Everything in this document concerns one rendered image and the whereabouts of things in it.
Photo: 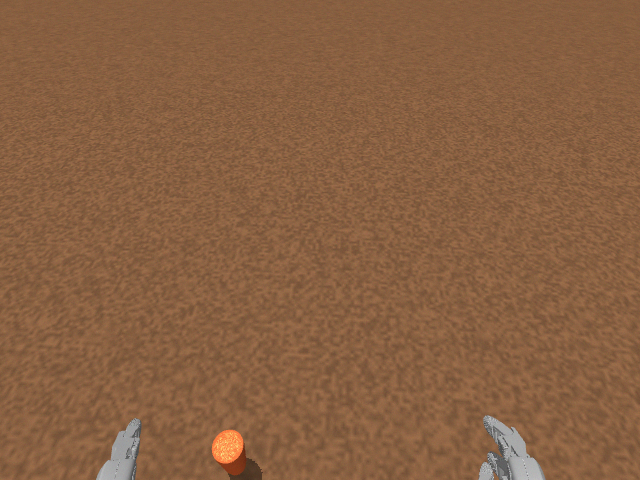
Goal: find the left robot hand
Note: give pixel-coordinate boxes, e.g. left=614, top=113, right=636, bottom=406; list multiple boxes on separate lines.
left=96, top=418, right=141, bottom=480

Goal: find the right robot hand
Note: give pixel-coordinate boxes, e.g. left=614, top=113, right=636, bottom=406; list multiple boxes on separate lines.
left=478, top=415, right=546, bottom=480

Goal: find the cup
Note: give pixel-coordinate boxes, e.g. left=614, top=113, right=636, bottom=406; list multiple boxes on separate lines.
left=212, top=430, right=246, bottom=475

